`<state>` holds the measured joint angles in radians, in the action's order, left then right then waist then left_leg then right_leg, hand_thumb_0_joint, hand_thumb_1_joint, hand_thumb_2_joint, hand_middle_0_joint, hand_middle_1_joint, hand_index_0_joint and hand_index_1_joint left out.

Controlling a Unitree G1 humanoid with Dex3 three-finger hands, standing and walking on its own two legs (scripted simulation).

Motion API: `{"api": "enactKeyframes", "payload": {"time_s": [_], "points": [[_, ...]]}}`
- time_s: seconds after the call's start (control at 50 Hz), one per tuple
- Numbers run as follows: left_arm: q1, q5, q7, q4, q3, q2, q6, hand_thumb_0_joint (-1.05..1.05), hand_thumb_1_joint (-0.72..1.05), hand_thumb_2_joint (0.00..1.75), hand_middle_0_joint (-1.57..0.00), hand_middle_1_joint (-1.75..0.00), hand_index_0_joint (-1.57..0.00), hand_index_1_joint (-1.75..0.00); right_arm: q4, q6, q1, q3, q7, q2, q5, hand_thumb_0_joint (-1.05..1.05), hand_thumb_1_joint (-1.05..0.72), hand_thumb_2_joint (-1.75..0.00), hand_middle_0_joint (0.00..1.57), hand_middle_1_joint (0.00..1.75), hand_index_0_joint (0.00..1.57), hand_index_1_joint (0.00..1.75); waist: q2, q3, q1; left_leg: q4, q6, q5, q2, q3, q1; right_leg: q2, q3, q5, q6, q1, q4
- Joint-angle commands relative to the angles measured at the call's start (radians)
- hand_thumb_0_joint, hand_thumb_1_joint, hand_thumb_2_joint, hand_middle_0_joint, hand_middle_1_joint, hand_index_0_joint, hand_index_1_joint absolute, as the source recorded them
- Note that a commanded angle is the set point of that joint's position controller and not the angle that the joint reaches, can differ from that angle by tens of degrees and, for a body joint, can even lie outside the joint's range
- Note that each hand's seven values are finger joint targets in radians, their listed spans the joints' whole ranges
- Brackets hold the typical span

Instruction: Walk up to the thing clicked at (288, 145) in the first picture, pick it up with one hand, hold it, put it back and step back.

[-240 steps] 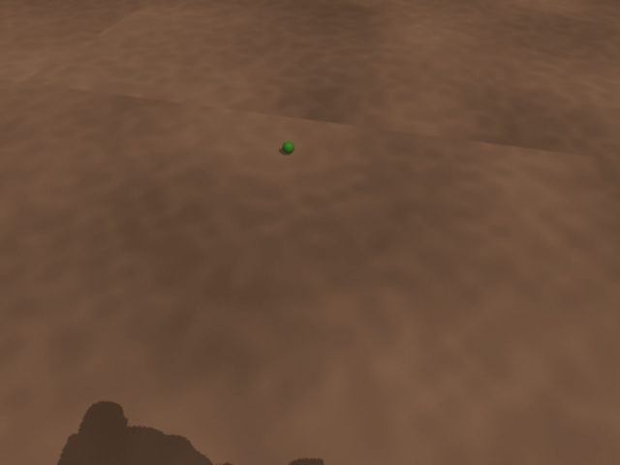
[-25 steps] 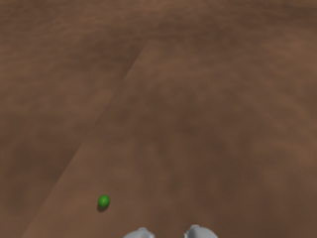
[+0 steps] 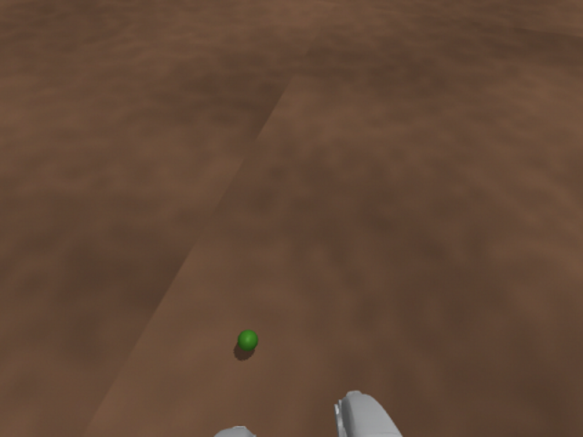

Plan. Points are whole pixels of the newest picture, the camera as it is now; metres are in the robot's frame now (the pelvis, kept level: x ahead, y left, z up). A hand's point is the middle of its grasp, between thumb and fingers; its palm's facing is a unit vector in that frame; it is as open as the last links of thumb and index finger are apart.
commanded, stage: walk up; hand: left
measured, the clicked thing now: (247, 340) +0.50 +0.15 -0.69
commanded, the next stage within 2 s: stand in 1.98 s
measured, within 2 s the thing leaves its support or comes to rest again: neither
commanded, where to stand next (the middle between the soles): +0.10 -0.05 m, yaw -5 degrees
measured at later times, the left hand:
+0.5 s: hand out of the picture +0.16 +0.24 -0.11, palm faces -0.18 -0.90 -0.39, open 7.4 cm
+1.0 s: hand out of the picture +0.15 +0.23 -0.11, palm faces -0.12 -0.93 -0.35, open 7.4 cm
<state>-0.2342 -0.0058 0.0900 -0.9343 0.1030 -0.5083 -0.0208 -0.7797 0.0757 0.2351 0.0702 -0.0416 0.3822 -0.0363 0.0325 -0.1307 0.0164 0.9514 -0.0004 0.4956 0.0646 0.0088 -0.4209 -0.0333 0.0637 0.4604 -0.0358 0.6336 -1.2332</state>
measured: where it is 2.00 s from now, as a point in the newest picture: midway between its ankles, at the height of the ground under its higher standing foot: outside the picture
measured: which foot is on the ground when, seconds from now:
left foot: down 0.00-1.00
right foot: up 0.00-0.46, down 0.48-1.00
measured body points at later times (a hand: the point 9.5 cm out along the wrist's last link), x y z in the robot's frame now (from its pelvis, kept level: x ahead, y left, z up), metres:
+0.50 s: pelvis +0.00 -0.01 +0.02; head +0.02 -0.01 +0.47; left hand +0.17 +0.28 -0.09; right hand -0.04 -0.36 -0.08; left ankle +0.01 +0.12 -0.69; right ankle +0.02 -0.15 -0.69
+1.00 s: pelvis +0.03 -0.01 +0.05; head +0.06 -0.02 +0.49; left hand +0.16 +0.28 -0.08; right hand +0.07 -0.32 -0.09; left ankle +0.06 +0.11 -0.69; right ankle +0.02 -0.15 -0.69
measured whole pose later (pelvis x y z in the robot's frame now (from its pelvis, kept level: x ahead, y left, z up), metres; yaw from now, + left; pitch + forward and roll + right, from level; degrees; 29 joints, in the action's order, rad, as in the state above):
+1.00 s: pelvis +0.03 -0.01 +0.05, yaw -7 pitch -1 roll +0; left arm -0.06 0.01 0.00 -1.13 0.01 -0.35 -0.02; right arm -1.10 -0.02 0.12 0.00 -0.01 0.36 0.00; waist 0.01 -0.07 -0.01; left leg 0.52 -0.01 0.25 0.02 0.01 -0.24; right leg 0.04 -0.01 0.27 0.02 0.24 -0.53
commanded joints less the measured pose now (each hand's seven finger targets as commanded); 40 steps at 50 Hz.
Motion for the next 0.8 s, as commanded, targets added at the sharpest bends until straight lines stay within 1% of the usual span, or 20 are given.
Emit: {"api": "enactKeyframes", "payload": {"time_s": [0.0,0.08,0.14,0.24,0.3,0.36,0.4,0.42,0.44,0.46,0.48,0.5,0.56,0.62,0.66,0.68,0.7,0.72,0.74,0.78], "points": [[-0.003,-0.018,-0.052,0.067,0.03,-0.128,-0.017,0.0,0.9,0.9,-0.2,-0.3,-0.2,-0.3,0.037,-0.095,-0.012,0.081,0.054,0.331,0.005,0.0,-0.9,-0.9,0.2,0.3,0.2,0.3,0.074,0.062,0.009,-0.49,0.183,0.172,0.258,-0.457,0.183,0.038,0.06,0.011,0.008,0.06,0.118],[0.026,-0.032,-0.076,0.089,0.039,-0.144,0.003,0.0,0.9,0.9,-0.2,-0.3,-0.2,-0.3,-0.02,-0.138,0.092,0.074,0.075,0.343,0.012,0.0,-0.9,-0.9,0.2,0.3,0.2,0.3,0.04,0.06,0.029,-0.541,0.164,0.01,0.321,-0.504,0.304,0.037,0.115,0.06,0.008,0.061,0.197],[0.025,-0.029,-0.087,0.093,0.038,-0.143,0.002,0.0,0.9,0.9,-0.2,-0.3,-0.2,-0.3,-0.042,-0.159,0.138,0.079,0.079,0.347,0.016,0.0,-0.9,-0.9,0.2,0.3,0.2,0.3,0.069,0.091,0.045,-0.57,0.158,-0.11,0.321,-0.472,0.411,0.025,0.099,0.07,0.014,0.081,0.202],[0.036,-0.011,-0.096,0.081,0.017,-0.106,-0.012,0.0,0.9,0.9,-0.2,-0.3,-0.2,-0.3,-0.055,-0.167,0.143,0.067,0.072,0.309,0.016,0.0,-0.9,-0.9,0.2,0.3,0.2,0.3,0.134,0.074,0.048,-0.557,0.144,-0.421,0.253,-0.244,0.405,0.041,0.027,-0.002,0.014,0.023,0.259],[0.025,-0.004,-0.098,0.069,0.006,-0.086,-0.021,0.0,0.9,0.9,-0.2,-0.3,-0.2,-0.3,-0.046,-0.156,0.103,0.058,0.063,0.301,0.014,0.0,-0.9,-0.9,0.2,0.3,0.2,0.3,0.189,0.09,0.033,-0.534,0.185,-0.477,0.24,-0.139,0.317,0.06,-0.057,-0.05,0.011,-0.106,0.346],[0.013,0.0,-0.1,0.056,0.003,-0.068,-0.026,0.0,0.9,0.9,-0.2,-0.3,-0.2,-0.3,-0.036,-0.138,0.05,0.045,0.053,0.289,0.014,0.0,-0.9,-0.9,0.2,0.3,0.2,0.3,0.208,0.101,0.01,-0.492,0.162,-0.444,0.191,-0.036,0.195,0.041,-0.128,-0.12,0.006,-0.269,0.483],[-0.034,-0.005,-0.095,0.025,0.008,-0.06,-0.028,0.0,0.9,0.9,-0.2,-0.3,-0.2,-0.3,-0.032,-0.121,0.007,0.033,0.046,0.281,0.023,0.0,-0.9,-0.9,0.2,0.3,0.2,0.3,0.176,0.108,-0.032,-0.414,0.141,-0.332,0.166,0.012,0.08,0.01,-0.17,-0.221,0.005,-0.433,0.633],[-0.063,-0.011,-0.089,0.006,0.016,-0.08,-0.031,0.0,0.9,0.9,-0.2,-0.3,-0.2,-0.3,-0.031,-0.115,0.012,0.014,0.044,0.232,0.028,0.0,-0.9,-0.9,0.2,0.3,0.2,0.3,0.101,0.128,-0.054,-0.336,0.109,-0.234,0.14,0.027,-0.007,0.006,-0.13,-0.202,-0.007,-0.542,0.661],[-0.073,-0.02,-0.083,0.008,0.031,-0.121,-0.038,0.0,0.9,0.9,-0.2,-0.3,-0.2,-0.3,-0.032,-0.111,0.044,-0.008,0.046,0.175,0.029,0.0,-0.9,-0.9,0.2,0.3,0.2,0.3,-0.05,0.136,-0.065,-0.194,0.068,-0.127,0.099,0.063,-0.121,0.09,0.055,-0.128,-0.031,-0.624,0.747],[-0.068,-0.021,-0.073,0.026,0.039,-0.197,-0.049,0.0,0.9,0.9,-0.2,-0.3,-0.2,-0.3,-0.02,-0.106,0.049,-0.027,0.047,0.125,0.034,0.0,-0.9,-0.9,0.2,0.3,0.2,0.3,-0.218,0.117,-0.056,-0.019,0.016,0.074,-0.009,0.053,-0.214,0.331,0.455,-0.037,-0.119,-0.568,0.902],[-0.017,-0.019,-0.071,0.038,0.041,-0.247,-0.045,0.0,0.9,0.9,-0.2,-0.3,-0.2,-0.3,-0.025,-0.098,-0.015,0.005,0.061,0.218,0.033,0.0,-0.9,-0.9,0.2,0.3,0.2,0.3,-0.136,0.094,-0.074,0.053,0.019,0.14,-0.003,-0.053,-0.189,0.421,0.541,0.027,-0.252,-0.468,0.933],[0.024,-0.01,-0.071,0.042,0.038,-0.238,-0.041,0.0,0.9,0.9,-0.2,-0.3,-0.2,-0.3,-0.051,-0.098,0.008,0.015,0.064,0.251,0.036,0.0,-0.9,-0.9,0.2,0.3,0.2,0.3,-0.105,0.08,-0.056,0.075,0.019,0.121,0.015,-0.087,-0.185,0.399,0.482,0.034,-0.256,-0.451,0.908],[0.156,-0.013,-0.072,0.066,0.015,-0.168,-0.035,0.0,0.9,0.9,-0.2,-0.3,-0.2,-0.3,-0.142,-0.103,0.116,0.014,0.058,0.254,0.045,0.0,-0.9,-0.9,0.2,0.3,0.2,0.3,-0.186,0.084,0.011,-0.029,0.017,-0.015,0.017,-0.062,-0.029,0.298,0.263,0.027,-0.173,-0.299,0.865],[0.196,-0.015,-0.079,0.049,0.005,-0.139,-0.025,0.0,0.9,0.9,-0.2,-0.3,-0.2,-0.3,-0.174,-0.104,0.099,0.011,0.044,0.226,0.036,0.0,-0.9,-0.9,0.2,0.3,0.2,0.3,-0.221,0.077,0.007,-0.201,0.012,-0.082,-0.017,0.004,0.106,0.245,0.16,0.022,-0.138,-0.195,0.838],[0.229,-0.005,-0.084,0.039,-0.005,-0.118,-0.014,0.0,0.9,0.9,-0.2,-0.3,-0.2,-0.3,-0.191,-0.115,0.101,0.01,0.046,0.212,0.027,0.0,-0.9,-0.9,0.2,0.3,0.2,0.3,-0.206,0.087,0.028,-0.37,0.014,-0.198,-0.039,0.016,0.219,0.226,0.121,-0.038,-0.103,-0.144,0.74],[0.224,0.002,-0.086,0.029,-0.016,-0.091,-0.007,0.0,0.9,0.9,-0.2,-0.3,-0.2,-0.3,-0.195,-0.12,0.08,0.014,0.05,0.231,0.016,0.0,-0.9,-0.9,0.2,0.3,0.2,0.3,-0.15,0.077,0.027,-0.439,0.017,-0.21,-0.022,-0.039,0.23,0.203,0.099,-0.051,-0.074,-0.118,0.691],[0.221,0.012,-0.086,0.023,-0.026,-0.05,-0.002,0.0,0.9,0.9,-0.2,-0.3,-0.2,-0.3,-0.175,-0.125,0.012,0.019,0.049,0.274,0.012,0.0,-0.9,-0.9,0.2,0.3,0.2,0.3,-0.006,0.053,-0.002,-0.551,0.05,-0.058,0.085,-0.249,0.133,0.129,0.037,0.017,-0.028,-0.135,0.653],[0.201,0.015,-0.084,-0.013,-0.024,-0.065,-0.001,0.0,0.9,0.9,-0.2,-0.3,-0.2,-0.3,-0.173,-0.124,-0.054,0.013,0.043,0.286,0.026,0.0,-0.9,-0.9,0.2,0.3,0.2,0.3,0.035,0.047,-0.032,-0.615,0.101,0.081,0.156,-0.339,-0.002,0.084,-0.014,0.013,-0.011,-0.283,0.601],[0.17,0.007,-0.084,-0.034,-0.027,-0.063,-0.003,0.0,0.9,0.9,-0.2,-0.3,-0.2,-0.3,-0.173,-0.123,-0.092,0.004,0.041,0.275,0.025,0.0,-0.9,-0.9,0.2,0.3,0.2,0.3,0.015,0.063,-0.051,-0.629,0.105,0.087,0.16,-0.322,-0.026,0.077,-0.024,-0.03,-0.008,-0.355,0.611],[0.167,0.003,-0.085,-0.063,-0.027,-0.07,-0.017,0.0,0.9,0.9,-0.2,-0.3,-0.2,-0.3,-0.188,-0.122,-0.112,-0.019,0.041,0.228,0.028,0.0,-0.9,-0.9,0.2,0.3,0.2,0.3,-0.051,0.087,-0.049,-0.553,0.056,-0.042,0.074,-0.194,-0.021,0.123,0.057,-0.079,-0.024,-0.423,0.734]]}}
